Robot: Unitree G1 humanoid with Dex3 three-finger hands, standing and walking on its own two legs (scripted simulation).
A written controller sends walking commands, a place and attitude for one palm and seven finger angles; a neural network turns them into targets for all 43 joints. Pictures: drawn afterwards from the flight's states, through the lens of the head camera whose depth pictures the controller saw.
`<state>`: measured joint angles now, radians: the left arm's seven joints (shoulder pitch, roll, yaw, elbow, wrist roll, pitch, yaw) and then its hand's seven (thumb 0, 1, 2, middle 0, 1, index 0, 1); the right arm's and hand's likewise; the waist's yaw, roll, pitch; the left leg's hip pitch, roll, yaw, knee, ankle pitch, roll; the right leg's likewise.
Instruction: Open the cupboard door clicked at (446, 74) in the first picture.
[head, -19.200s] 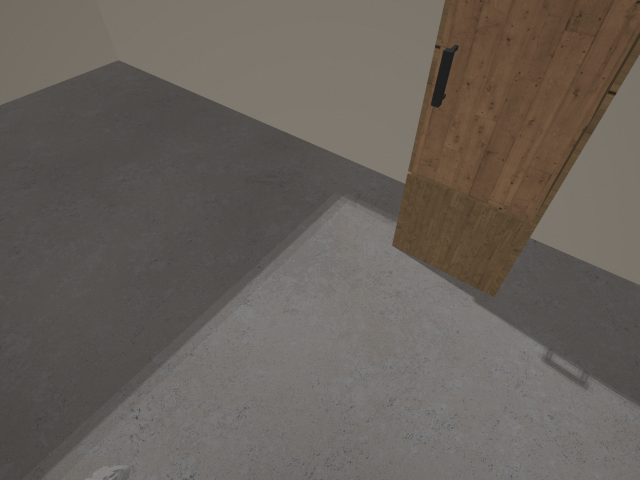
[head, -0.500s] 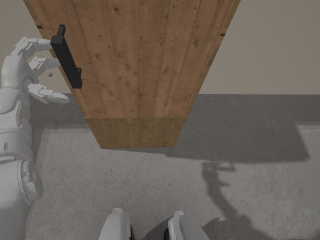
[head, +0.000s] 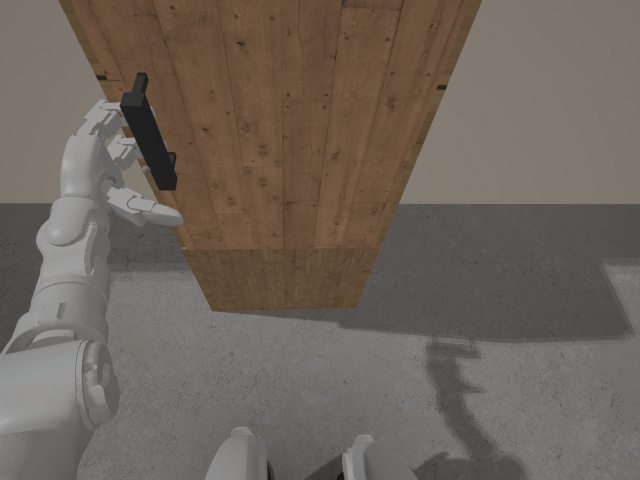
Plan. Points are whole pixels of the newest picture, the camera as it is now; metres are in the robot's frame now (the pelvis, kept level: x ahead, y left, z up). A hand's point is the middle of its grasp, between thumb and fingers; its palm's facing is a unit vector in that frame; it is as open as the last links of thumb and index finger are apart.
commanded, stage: slide the fingers in behind the handle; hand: left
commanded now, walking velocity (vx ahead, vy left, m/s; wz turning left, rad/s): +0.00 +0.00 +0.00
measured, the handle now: (155, 135) +0.54 +0.19 +0.08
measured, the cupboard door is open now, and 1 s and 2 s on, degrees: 0 0 13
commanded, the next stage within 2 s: close the thumb around the handle in 0.64 s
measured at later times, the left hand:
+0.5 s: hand (168, 166) +0.48 +0.17 +0.08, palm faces +0.00 -1.00 -0.03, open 14.1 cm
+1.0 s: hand (170, 165) +0.49 +0.17 +0.08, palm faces -0.02 -1.00 -0.02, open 12.1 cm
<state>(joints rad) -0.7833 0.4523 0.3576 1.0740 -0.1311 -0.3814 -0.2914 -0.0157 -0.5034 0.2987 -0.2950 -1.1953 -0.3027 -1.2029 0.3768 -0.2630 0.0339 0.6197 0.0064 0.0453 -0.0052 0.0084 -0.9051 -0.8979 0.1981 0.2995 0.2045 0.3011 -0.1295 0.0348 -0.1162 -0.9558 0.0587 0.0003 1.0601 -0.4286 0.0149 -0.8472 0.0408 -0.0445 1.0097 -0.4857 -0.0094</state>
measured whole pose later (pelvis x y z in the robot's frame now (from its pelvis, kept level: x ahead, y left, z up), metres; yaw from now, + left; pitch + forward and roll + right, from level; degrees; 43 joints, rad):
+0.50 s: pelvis +0.00 -0.01 +0.00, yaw +0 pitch +19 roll -3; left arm -0.83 0.43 0.34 1.12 -0.11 -0.39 -0.22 -0.02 -0.50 0.30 -0.30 -1.20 -0.29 -1.20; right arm 0.38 -0.26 0.03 0.64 0.00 0.03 0.00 0.01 -0.91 -0.90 0.20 0.30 0.20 0.30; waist -0.14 0.04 -0.11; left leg -0.98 0.06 0.00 1.07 -0.42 0.01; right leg -0.88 0.04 -0.05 1.04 -0.49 -0.02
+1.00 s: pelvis +0.00 -0.01 +0.00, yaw +0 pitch +20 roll -3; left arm -0.82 0.42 0.34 1.10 -0.11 -0.39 -0.24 -0.01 -0.21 0.43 -0.32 -1.23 -0.32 -1.23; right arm 0.37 -0.26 0.03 0.63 0.00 0.03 0.00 0.01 -0.91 -0.90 0.20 0.30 0.20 0.30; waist -0.14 0.04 -0.12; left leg -0.98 0.06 0.00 1.07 -0.43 0.01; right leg -0.88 0.04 -0.04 1.03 -0.50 -0.02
